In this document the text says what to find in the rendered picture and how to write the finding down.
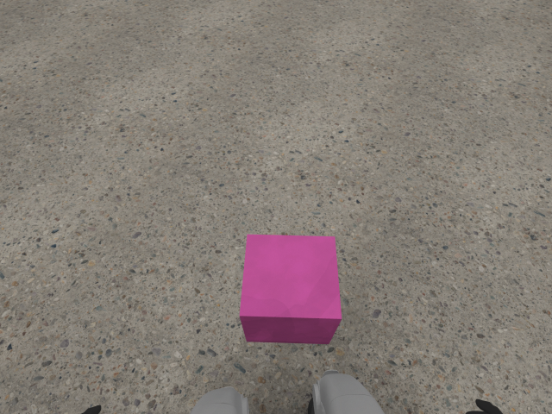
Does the robot thigh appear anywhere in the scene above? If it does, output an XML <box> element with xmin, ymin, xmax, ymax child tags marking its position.
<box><xmin>312</xmin><ymin>373</ymin><xmax>385</xmax><ymax>414</ymax></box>
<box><xmin>190</xmin><ymin>387</ymin><xmax>249</xmax><ymax>414</ymax></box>

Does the carton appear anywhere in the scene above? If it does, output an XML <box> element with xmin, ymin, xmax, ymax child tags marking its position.
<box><xmin>240</xmin><ymin>235</ymin><xmax>342</xmax><ymax>344</ymax></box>

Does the right robot thigh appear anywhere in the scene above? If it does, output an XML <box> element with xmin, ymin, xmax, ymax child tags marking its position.
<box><xmin>312</xmin><ymin>373</ymin><xmax>385</xmax><ymax>414</ymax></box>

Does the left robot thigh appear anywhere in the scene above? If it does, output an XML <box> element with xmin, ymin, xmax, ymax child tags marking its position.
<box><xmin>190</xmin><ymin>387</ymin><xmax>249</xmax><ymax>414</ymax></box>

